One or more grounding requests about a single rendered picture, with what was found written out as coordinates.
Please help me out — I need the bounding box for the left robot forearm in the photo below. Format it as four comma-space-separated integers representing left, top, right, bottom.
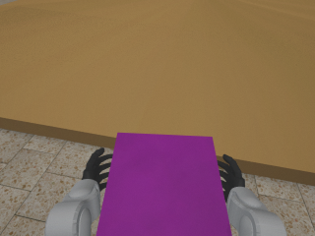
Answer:
44, 179, 101, 236

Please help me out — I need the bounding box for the right robot forearm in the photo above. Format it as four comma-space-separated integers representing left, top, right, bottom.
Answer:
226, 186, 287, 236

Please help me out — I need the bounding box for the robot right hand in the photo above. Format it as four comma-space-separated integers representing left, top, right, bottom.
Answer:
217, 154, 245, 203

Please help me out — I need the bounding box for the carton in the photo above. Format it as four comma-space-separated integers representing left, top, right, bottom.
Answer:
95, 133, 232, 236

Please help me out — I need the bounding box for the robot left hand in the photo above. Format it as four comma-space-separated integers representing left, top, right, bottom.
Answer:
82, 147, 113, 191

